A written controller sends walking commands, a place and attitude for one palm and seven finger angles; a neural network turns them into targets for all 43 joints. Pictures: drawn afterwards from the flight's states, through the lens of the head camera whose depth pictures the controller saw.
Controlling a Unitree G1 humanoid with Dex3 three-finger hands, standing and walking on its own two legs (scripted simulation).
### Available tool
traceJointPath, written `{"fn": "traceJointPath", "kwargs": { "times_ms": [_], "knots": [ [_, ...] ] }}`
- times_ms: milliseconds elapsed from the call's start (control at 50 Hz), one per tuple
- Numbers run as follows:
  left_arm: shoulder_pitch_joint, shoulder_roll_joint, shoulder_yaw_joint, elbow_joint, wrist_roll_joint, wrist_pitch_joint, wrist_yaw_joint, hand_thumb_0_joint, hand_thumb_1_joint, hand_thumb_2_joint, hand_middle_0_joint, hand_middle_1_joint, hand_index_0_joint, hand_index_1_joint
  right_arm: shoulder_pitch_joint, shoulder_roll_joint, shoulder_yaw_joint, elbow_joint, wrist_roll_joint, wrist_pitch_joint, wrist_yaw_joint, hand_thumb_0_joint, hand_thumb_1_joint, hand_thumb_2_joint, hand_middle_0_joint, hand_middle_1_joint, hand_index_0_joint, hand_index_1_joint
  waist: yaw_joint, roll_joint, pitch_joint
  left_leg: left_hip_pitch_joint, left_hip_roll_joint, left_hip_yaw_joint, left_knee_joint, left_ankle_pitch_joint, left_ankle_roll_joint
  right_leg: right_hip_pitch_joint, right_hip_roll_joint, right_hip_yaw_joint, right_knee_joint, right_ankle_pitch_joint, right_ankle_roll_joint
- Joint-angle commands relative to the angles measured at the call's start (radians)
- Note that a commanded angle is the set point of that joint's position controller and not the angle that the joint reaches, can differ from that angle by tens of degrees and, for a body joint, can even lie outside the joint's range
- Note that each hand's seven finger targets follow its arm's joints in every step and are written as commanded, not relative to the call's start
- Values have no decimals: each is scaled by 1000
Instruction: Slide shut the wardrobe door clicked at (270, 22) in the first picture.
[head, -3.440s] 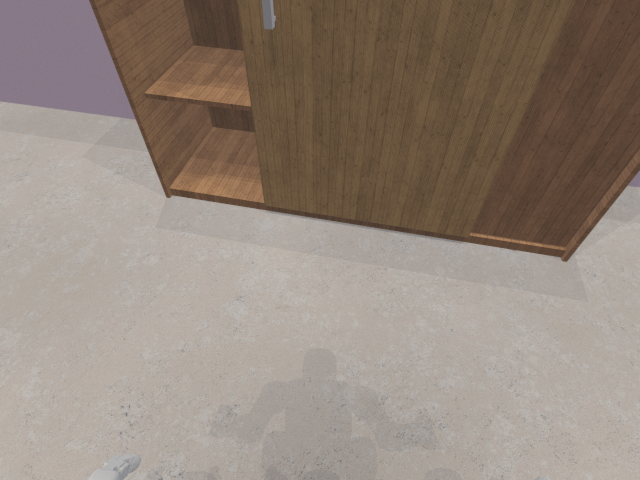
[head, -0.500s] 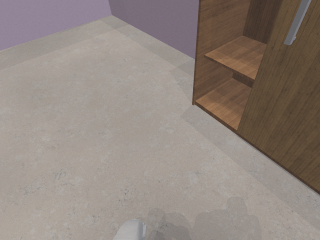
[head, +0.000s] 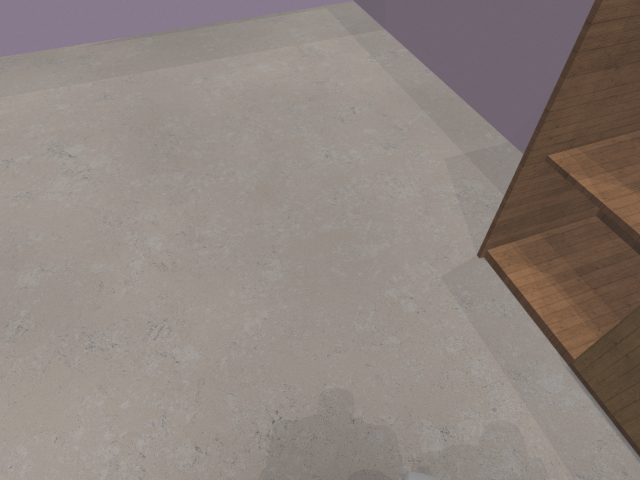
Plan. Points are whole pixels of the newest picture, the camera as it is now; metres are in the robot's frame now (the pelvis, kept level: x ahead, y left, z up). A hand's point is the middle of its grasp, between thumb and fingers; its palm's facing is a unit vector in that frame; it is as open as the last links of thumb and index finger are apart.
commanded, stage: walk to a spot facing it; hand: right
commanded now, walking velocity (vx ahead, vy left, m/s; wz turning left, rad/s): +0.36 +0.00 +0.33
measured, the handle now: out of the picture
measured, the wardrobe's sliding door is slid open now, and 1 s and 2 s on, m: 0.47 0.47 0.47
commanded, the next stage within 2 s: turn to face it in 0.84 s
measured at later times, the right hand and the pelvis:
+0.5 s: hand (505, 365) +0.34 -0.27 -0.16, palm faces -0.18 +0.97 -0.19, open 7.4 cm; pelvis +0.23 -0.09 +0.01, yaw +16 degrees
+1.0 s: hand (426, 273) +0.51 -0.16 -0.14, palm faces -0.48 +0.84 -0.26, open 7.4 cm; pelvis +0.32 -0.03 +0.01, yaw +32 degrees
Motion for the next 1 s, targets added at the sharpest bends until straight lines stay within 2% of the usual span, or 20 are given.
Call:
{"fn": "traceJointPath", "kwargs": {
  "times_ms": [0,80,140,160,200,220,240,260,300,340,400,500,620,660,680,700,720,740,840,980],
  "knots": [
    [2,88,26,-87,0,-6,-2,0,900,900,-200,-300,-200,-300,41,-99,-9,-37,-16,-31,3,0,-900,-900,200,300,200,300,31,11,79,-158,296,-241,-317,411,89,-73,-32,-10,-190,63,30],
    [-156,94,15,-133,3,-26,-26,0,900,900,-200,-300,-200,-300,114,-99,-7,-7,-13,-34,9,0,-900,-900,200,300,200,300,-21,125,63,-56,218,-198,-254,555,42,-59,15,-71,-484,187,28],
    [-237,119,13,-162,3,-44,-31,0,900,900,-200,-300,-200,-300,148,-140,-17,-3,-15,-28,5,0,-900,-900,200,300,200,300,-56,144,-4,116,226,-221,-174,667,20,-24,68,-111,-658,178,12],
    [-236,138,15,-167,3,-50,-28,0,900,900,-200,-300,-200,-300,150,-156,-22,-9,-12,-27,3,0,-900,-900,200,300,200,300,-54,141,-40,157,235,-235,-129,745,18,24,92,-126,-710,171,4],
    [-83,197,30,-123,8,-61,-10,0,900,900,-200,-300,-200,-300,123,-178,-27,-19,-5,-24,0,0,-900,-900,200,300,200,300,28,120,-158,142,225,-232,83,839,-22,292,114,-138,-848,244,-15],
    [57,282,51,-84,15,-67,1,0,900,900,-200,-300,-200,-300,117,-153,-26,-35,5,-24,2,0,-900,-900,200,300,200,300,89,14,-268,-34,186,-210,288,649,-64,597,-10,-29,-843,410,-47],
    [180,418,87,-64,24,-67,6,0,900,900,-200,-300,-200,-300,153,-78,-15,-51,18,-23,14,0,-900,-900,200,300,200,300,120,-294,-401,-326,54,-112,653,-57,-110,862,-352,353,-816,628,-178],
    [190,397,69,-58,11,-56,5,0,900,900,-200,-300,-200,-300,127,-98,-15,-60,12,-27,13,0,-900,-900,200,300,200,300,116,-268,-405,-385,77,-177,841,-247,-99,829,-433,426,-914,637,-232],
    [20,284,45,-84,4,-66,8,0,900,900,-200,-300,-200,-300,22,-101,-20,-65,3,-11,21,0,-900,-900,200,300,200,300,72,-183,-141,-460,177,-177,889,-91,-120,547,-371,245,-985,543,-184],
    [-63,213,23,-84,6,-71,10,0,900,900,-200,-300,-200,-300,13,-70,-18,-69,-13,17,41,0,-900,-900,200,300,200,300,5,-157,1,-406,219,-139,824,-33,-137,337,-284,54,-1018,549,-121],
    [-110,196,24,-82,1,-66,13,0,900,900,-200,-300,-200,-300,75,-25,-18,-67,-14,66,45,0,-900,-900,200,300,200,300,-48,-200,0,-338,215,-92,707,30,-152,228,-221,-121,-1048,499,-105],
    [-101,213,45,-89,3,-50,13,0,900,900,-200,-300,-200,-300,-24,-6,-20,-120,-19,85,52,0,-900,-900,200,300,200,300,-24,-197,7,-351,215,-27,431,129,-172,291,-200,-240,-1034,549,-113],
    [-99,273,72,-100,6,-20,6,0,900,900,-200,-300,-200,-300,-69,-36,-24,-164,-20,68,46,0,-900,-900,200,300,200,300,-13,-178,-42,-237,161,19,162,108,-138,412,-239,-268,-862,642,-104],
    [-105,287,75,-116,2,-12,1,0,900,900,-200,-300,-200,-300,71,-93,-37,-134,-23,47,38,0,-900,-900,200,300,200,300,-94,-97,-130,-1,121,34,8,201,-113,370,-215,-290,-580,711,-54],
    [-80,249,63,-136,-9,-5,-9,0,900,900,-200,-300,-200,-300,159,-196,-56,-113,-30,29,29,0,-900,-900,200,300,200,300,-136,137,-212,250,277,-185,-43,512,-48,132,-124,-295,-300,325,1],
    [-63,179,45,-172,-10,-2,-6,0,900,900,-200,-300,-200,-300,209,-305,-76,-100,-14,22,18,0,-900,-900,200,300,200,300,-127,332,-298,380,522,-579,-71,1019,88,-132,62,-196,9,-303,56],
    [-94,211,44,-187,-20,15,11,0,900,900,-200,-300,-200,-300,210,-315,-74,-102,6,34,2,0,-900,-900,200,300,200,300,-131,247,-337,332,546,-541,-117,939,134,-106,31,-10,46,-320,37],
    [-126,201,45,-181,-18,24,11,0,900,900,-200,-300,-200,-300,121,-258,-68,-123,7,44,-7,0,-900,-900,200,300,200,300,-103,178,-241,240,480,-490,-161,725,96,-117,1,7,35,-223,33],
    [-110,203,38,-143,-1,51,9,0,900,900,-200,-300,-200,-300,-93,-177,-34,-174,-7,46,-13,0,-900,-900,200,300,200,300,0,80,-127,-53,337,-322,-213,471,34,-8,1,18,-162,-35,52],
    [-125,175,27,-133,-2,50,5,0,900,900,-200,-300,-200,-300,-30,-157,-26,-140,-18,50,-5,0,-900,-900,200,300,200,300,-21,106,-155,-3,305,-341,-246,280,38,10,64,8,-347,-19,31]
  ]
}}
